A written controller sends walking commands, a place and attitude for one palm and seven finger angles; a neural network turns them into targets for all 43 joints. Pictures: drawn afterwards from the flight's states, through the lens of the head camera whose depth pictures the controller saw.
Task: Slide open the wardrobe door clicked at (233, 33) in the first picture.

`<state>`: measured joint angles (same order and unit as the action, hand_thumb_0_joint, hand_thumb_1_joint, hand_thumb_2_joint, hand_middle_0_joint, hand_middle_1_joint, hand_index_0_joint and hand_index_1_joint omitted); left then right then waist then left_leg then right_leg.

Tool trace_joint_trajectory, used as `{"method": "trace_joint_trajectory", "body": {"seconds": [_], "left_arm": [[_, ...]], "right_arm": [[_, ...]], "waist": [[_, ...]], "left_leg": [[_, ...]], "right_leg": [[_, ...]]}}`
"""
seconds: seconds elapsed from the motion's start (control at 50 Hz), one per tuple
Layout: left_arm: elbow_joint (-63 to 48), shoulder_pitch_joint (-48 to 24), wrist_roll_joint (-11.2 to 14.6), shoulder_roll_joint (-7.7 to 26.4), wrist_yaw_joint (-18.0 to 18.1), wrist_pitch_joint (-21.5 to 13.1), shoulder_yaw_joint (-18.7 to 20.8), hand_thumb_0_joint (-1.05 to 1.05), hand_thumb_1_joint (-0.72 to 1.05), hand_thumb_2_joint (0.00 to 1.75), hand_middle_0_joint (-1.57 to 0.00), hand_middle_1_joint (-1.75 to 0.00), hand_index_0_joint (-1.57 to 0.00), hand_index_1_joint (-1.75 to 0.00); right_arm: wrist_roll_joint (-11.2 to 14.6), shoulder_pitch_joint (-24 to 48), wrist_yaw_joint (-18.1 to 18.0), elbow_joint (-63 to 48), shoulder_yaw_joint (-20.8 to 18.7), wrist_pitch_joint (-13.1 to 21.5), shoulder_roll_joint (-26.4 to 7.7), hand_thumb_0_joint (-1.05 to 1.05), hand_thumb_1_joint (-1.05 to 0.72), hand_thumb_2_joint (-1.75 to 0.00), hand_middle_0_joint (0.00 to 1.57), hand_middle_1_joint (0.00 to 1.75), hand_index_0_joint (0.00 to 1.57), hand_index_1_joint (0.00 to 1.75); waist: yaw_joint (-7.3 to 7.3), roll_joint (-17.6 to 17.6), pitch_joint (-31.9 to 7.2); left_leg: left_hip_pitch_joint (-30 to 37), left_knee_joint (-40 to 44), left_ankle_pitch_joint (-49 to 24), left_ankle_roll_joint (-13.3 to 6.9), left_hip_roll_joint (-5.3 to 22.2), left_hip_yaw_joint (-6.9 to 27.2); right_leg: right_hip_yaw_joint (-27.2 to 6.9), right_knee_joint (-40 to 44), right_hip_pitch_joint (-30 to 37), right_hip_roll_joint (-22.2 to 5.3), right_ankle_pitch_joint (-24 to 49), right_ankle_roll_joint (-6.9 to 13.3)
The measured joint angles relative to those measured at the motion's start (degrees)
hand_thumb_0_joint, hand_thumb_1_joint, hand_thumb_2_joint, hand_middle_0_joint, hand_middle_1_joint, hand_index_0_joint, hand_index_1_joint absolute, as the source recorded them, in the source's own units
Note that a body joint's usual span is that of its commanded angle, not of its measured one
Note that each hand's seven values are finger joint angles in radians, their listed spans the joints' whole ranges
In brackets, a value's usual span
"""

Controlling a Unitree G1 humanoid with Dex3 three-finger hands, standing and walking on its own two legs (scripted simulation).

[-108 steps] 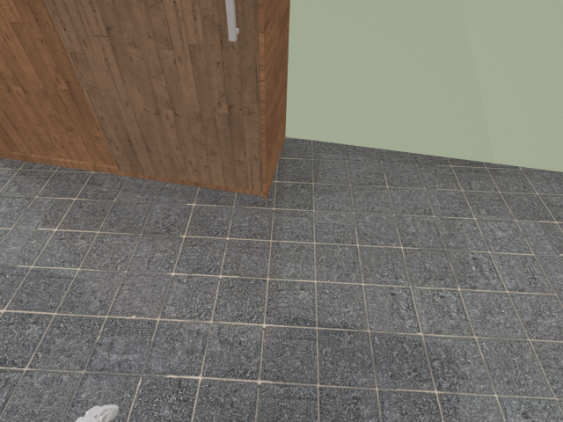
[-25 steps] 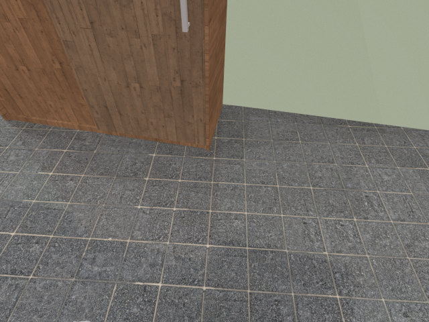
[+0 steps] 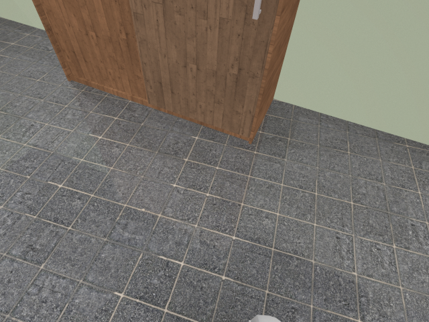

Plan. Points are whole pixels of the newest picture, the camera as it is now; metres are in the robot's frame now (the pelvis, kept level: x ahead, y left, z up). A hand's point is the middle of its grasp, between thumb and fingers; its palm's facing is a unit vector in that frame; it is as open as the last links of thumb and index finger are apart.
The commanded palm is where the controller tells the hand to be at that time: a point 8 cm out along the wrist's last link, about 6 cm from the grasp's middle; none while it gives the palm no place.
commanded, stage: walk to a spot facing it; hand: right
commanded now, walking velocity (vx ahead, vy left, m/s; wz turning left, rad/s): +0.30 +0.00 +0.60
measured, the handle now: out of the picture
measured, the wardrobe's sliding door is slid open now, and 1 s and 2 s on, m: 0.00 0.00 0.00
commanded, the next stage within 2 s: turn to face it in 1.68 s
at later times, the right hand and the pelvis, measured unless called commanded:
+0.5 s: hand (321, 279) +0.25 -0.25 -0.17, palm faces -0.26 +0.95 -0.19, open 7.4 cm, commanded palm none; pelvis +0.12 -0.07 +0.00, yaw +19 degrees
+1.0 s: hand (244, 198) +0.47 -0.08 -0.17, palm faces -0.51 +0.83 -0.23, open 7.2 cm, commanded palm none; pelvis +0.29 +0.04 -0.01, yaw +32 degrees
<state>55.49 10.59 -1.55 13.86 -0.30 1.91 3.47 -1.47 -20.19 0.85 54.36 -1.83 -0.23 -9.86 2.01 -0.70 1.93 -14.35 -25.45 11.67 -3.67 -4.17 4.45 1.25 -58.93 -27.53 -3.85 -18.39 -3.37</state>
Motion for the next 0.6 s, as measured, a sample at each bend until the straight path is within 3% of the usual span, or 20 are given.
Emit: {"method": "trace_joint_trajectory", "body": {"seconds": [0.16, 0.22, 0.24, 0.3, 0.34, 0.4, 0.5, 0.6], "left_arm": [[-1.7, -0.6, 0.5, -0.1, 0.2, -1.5, 0.2, 0.01, 0.91, 0.90, -0.19, -0.30, -0.20, -0.30], [-2.9, -0.7, 0.9, -0.7, 0.5, -2.9, -0.4, 0.01, 0.91, 0.90, -0.19, -0.30, -0.20, -0.30], [-3.5, -0.6, 0.8, -0.7, 0.7, -3.8, -0.6, 0.01, 0.91, 0.90, -0.19, -0.30, -0.20, -0.30], [-3.9, 0.4, 0.4, -2.3, 1.0, -4.8, -1.4, 0.01, 0.91, 0.90, -0.20, -0.30, -0.20, -0.30], [-3.4, 2.5, 0.3, -3.4, 1.2, -5.1, -2.0, 0.01, 0.91, 0.90, -0.20, -0.30, -0.21, -0.30], [-1.6, 6.0, 0.4, -4.5, 1.6, -5.7, -2.4, 0.01, 0.90, 0.90, -0.20, -0.30, -0.21, -0.30], [2.3, 11.8, 0.6, -5.7, 2.2, -6.2, -2.6, 0.01, 0.90, 0.90, -0.20, -0.30, -0.21, -0.30], [5.8, 16.8, 0.2, -6.3, 2.5, -6.2, -2.5, 0.01, 0.91, 0.90, -0.20, -0.30, -0.20, -0.30]], "right_arm": [[-0.5, -2.1, 0.0, 0.9, -1.1, 0.4, -1.6, 0.01, -0.91, -0.90, 0.20, 0.30, 0.20, 0.30], [-0.4, -2.5, 0.0, 0.8, -1.8, -0.2, -2.6, 0.01, -0.91, -0.90, 0.20, 0.30, 0.20, 0.30], [-0.2, -2.7, 0.0, 0.7, -2.0, -0.5, -2.9, 0.01, -0.91, -0.90, 0.20, 0.30, 0.20, 0.30], [-0.4, -1.1, 0.6, 1.8, -3.1, -1.7, -4.3, 0.01, -0.91, -0.90, 0.20, 0.30, 0.20, 0.30], [-0.8, 0.5, 1.3, 1.8, -3.7, -2.0, -5.3, 0.01, -0.91, -0.90, 0.20, 0.30, 0.20, 0.29], [-1.1, 2.9, 1.8, 0.6, -4.3, -1.9, -6.2, 0.01, -0.91, -0.90, 0.19, 0.30, 0.20, 0.29], [-1.2, 6.8, 1.9, -1.0, -4.4, -2.2, -6.0, 0.01, -0.91, -0.90, 0.19, 0.30, 0.19, 0.29], [-1.1, 11.5, 2.1, -1.0, -3.3, -2.7, -4.3, 0.01, -0.92, -0.90, 0.19, 0.30, 0.19, 0.29]], "waist": [[1.46, 1.4, -2.3], [1.74, 2.1, -2.8], [1.40, 1.9, -3.0], [0.59, 3.2, -2.7], [0.05, 3.6, -2.7], [-0.31, 3.7, -2.6], [-1.41, 3.5, -1.5], [-3.53, 2.8, 0.9]], "left_leg": [[1.9, 2.1, 0.4, 1.5, -0.8, 5.0], [1.1, -1.7, 3.2, 2.7, -1.3, 7.1], [-0.4, -5.6, 6.8, 2.3, -1.8, 7.0], [-7.3, -23.6, 13.3, 2.8, 0.4, 1.6], [-11.9, -32.9, 9.7, 3.4, 2.3, -1.8], [-17.5, -40.2, 3.0, 4.5, 4.8, -4.0], [-23.4, -42.9, -2.6, 5.4, 7.5, -4.5], [-23.5, -32.9, -3.6, 4.7, 8.4, -8.1]], "right_leg": [[-0.4, 14.9, 4.2, 1.1, -1.9, 0.4], [0.1, 26.0, 9.6, 2.2, -0.7, 1.1], [0.2, 28.8, 11.0, 2.0, 0.6, 1.9], [3.5, 27.4, 13.1, 1.9, 1.0, 4.6], [5.1, 30.2, 16.2, 1.4, 1.0, 5.0], [7.4, 34.8, 20.5, 0.9, 1.6, 5.0], [11.3, 38.5, 25.8, 0.5, 0.2, 4.8], [14.9, 40.1, 30.8, -0.1, -2.8, 3.9]]}}
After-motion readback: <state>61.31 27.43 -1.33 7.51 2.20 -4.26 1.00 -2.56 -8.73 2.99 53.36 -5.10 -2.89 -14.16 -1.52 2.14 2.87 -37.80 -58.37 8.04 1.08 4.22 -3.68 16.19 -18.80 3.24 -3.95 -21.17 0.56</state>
